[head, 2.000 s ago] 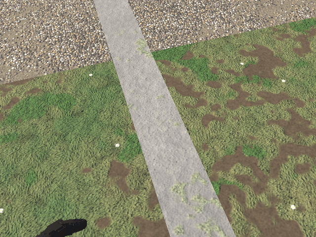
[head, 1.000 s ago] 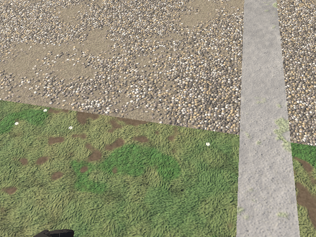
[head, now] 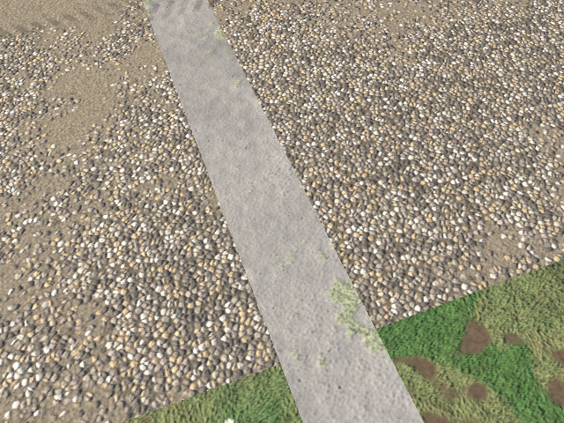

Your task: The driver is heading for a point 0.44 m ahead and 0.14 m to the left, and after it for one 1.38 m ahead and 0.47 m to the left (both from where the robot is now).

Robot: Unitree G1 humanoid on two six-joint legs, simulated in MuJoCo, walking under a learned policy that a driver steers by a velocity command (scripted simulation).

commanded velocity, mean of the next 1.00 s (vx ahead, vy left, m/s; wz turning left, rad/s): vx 0.47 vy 0.00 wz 0.35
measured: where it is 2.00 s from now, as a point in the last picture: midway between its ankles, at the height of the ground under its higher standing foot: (248, 335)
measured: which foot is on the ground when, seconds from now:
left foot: up 0.00-0.42, down 0.44-0.90, up 0.92-1.00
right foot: down 0.00-0.42, up 0.44-0.86, down 0.88-1.00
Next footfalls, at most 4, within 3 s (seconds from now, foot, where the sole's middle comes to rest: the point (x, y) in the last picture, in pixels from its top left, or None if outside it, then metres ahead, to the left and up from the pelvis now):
0.44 left None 0.42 0.15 -0.76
0.88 right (292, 304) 0.73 0.02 -0.77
1.32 left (194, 348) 0.61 0.26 -0.77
1.64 right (282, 300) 0.74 0.04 -0.76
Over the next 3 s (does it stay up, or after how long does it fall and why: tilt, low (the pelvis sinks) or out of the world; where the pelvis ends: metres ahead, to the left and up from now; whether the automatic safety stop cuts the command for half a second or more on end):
stays up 0.75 0.22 -0.01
